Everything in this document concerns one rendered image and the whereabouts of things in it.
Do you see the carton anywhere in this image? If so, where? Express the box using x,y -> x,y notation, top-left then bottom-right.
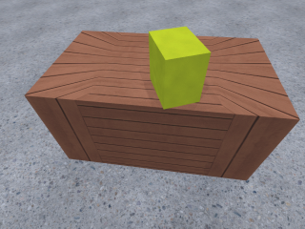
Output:
149,26 -> 211,110

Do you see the pedestal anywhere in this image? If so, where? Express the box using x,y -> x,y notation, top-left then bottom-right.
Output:
25,31 -> 300,181

